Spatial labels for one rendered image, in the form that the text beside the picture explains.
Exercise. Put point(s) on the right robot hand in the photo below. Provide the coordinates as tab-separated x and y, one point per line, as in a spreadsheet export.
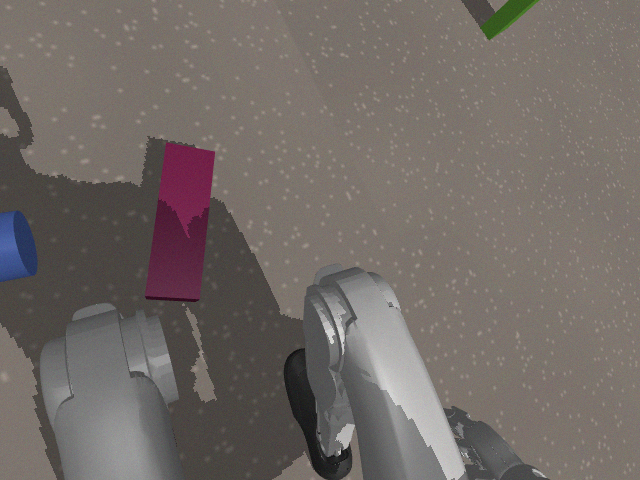
491	455

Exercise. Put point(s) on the right robot foot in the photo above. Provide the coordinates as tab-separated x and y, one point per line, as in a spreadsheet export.
302	402

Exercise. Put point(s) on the right robot arm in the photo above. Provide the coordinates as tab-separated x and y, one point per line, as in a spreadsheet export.
523	472

